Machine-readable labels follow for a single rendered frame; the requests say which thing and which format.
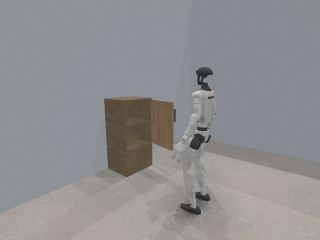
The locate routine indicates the cupboard door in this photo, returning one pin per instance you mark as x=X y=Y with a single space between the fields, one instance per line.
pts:
x=162 y=124

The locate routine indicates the robot right upper arm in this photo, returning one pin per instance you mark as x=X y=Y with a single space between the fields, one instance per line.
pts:
x=214 y=105

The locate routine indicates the left robot forearm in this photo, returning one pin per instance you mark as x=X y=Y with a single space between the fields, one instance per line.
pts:
x=190 y=129

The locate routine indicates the robot right thigh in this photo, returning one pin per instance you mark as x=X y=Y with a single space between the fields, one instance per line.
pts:
x=198 y=164

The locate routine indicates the robot left shin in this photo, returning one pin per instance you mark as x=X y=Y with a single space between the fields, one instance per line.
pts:
x=190 y=186

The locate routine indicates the robot left upper arm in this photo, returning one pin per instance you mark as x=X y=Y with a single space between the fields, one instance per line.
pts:
x=197 y=101

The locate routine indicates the robot left hand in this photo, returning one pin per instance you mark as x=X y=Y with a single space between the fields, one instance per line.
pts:
x=180 y=147

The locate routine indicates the handle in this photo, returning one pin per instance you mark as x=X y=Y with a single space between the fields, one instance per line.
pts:
x=174 y=120

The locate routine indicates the right robot forearm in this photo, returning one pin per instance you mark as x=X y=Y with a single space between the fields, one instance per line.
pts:
x=209 y=125

